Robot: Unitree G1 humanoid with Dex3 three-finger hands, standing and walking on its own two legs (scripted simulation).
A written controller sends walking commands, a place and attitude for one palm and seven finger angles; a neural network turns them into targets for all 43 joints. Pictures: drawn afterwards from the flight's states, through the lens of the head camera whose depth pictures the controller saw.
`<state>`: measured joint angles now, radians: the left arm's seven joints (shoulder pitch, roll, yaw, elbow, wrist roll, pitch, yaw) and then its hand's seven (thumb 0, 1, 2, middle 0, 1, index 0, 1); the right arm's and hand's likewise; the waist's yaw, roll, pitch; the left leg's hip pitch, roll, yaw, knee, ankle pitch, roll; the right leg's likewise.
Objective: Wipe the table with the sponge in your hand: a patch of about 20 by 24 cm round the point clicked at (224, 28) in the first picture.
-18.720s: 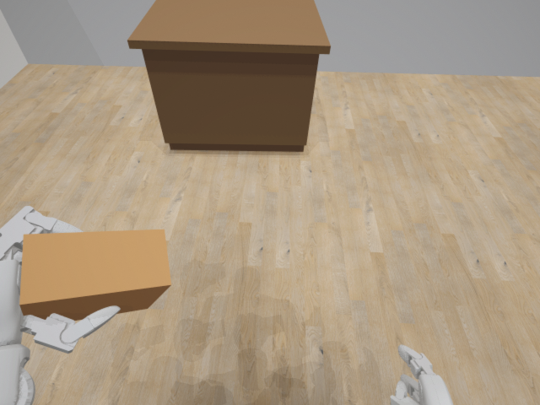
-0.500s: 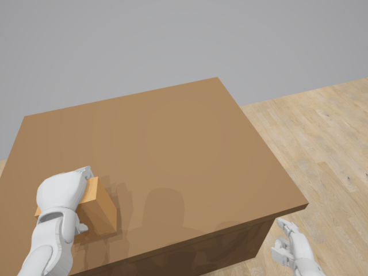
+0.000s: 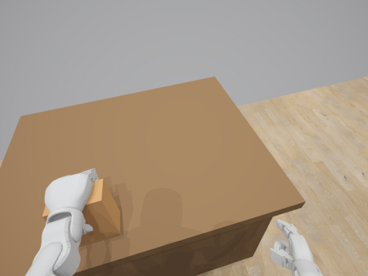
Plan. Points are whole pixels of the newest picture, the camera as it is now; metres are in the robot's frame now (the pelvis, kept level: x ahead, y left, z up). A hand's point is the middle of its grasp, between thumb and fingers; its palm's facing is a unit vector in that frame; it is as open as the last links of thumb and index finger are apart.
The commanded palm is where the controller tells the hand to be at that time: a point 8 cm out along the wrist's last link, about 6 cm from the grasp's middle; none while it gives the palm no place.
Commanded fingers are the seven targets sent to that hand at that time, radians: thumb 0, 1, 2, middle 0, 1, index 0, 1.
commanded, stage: move the sponge above the wiping area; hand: left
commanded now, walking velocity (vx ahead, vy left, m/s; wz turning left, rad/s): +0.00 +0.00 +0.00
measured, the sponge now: (89, 218) +0.22 +0.28 -0.03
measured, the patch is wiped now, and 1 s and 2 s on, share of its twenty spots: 0.00 0.00 0.10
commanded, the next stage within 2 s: lower the sponge onto the table in 0.58 s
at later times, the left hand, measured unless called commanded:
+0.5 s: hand (82, 208) +0.22 +0.28 +0.03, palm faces -0.05 -0.11 -0.99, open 10.7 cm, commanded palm +0.20 +0.27 +0.09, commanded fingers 0.00 0.10 1.30 -1.20 -1.60 -1.20 -1.60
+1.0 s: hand (85, 209) +0.22 +0.27 +0.03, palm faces -0.03 -0.10 -0.99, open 10.7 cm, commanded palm +0.19 +0.26 +0.09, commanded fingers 0.00 0.10 1.30 -1.20 -1.60 -1.20 -1.60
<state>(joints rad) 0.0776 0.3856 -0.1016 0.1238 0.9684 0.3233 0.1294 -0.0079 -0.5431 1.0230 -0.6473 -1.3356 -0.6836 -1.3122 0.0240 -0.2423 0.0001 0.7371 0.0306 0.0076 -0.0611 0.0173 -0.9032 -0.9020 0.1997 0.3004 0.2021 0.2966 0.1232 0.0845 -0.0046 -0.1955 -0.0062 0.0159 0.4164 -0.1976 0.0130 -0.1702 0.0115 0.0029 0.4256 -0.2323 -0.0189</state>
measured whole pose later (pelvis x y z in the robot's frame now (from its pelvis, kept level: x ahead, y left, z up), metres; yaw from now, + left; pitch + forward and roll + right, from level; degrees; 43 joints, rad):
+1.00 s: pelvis +0.00 +0.00 +0.00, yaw +0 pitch -2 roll +0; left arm 0.13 0.36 -0.14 0.05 0.98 0.33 0.15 -0.01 -0.54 1.02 -0.65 -1.33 -0.69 -1.31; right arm 0.02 -0.24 -0.01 0.73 0.03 0.01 -0.05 0.02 -0.90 -0.90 0.20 0.30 0.20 0.30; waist 0.14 0.09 -0.01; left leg -0.18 -0.01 0.02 0.41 -0.19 0.01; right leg -0.16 0.01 0.01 0.43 -0.23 -0.02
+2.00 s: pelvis -0.01 +0.01 +0.00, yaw +0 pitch +0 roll +0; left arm 0.10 0.34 -0.11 0.23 1.00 0.27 0.25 -0.01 -0.54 1.02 -0.65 -1.33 -0.69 -1.30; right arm 0.05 -0.24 -0.03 0.75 0.04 0.01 -0.05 0.02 -0.90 -0.90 0.20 0.30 0.20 0.30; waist 0.13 0.07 -0.04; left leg -0.27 -0.01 0.01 0.48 -0.21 0.02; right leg -0.23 0.01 0.01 0.47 -0.24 -0.01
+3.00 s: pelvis -0.01 +0.00 -0.02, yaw +1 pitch +9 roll -1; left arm -0.37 0.46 0.00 0.76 1.02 0.16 0.26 0.01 -0.55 1.03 -0.66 -1.32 -0.70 -1.30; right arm 0.19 -0.27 -0.04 0.74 0.07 0.07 -0.06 0.01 -0.90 -0.90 0.20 0.30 0.20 0.30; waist 0.04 0.05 -0.11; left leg -0.53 0.00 -0.01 0.64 -0.27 0.02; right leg -0.49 0.02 -0.02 0.61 -0.29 -0.01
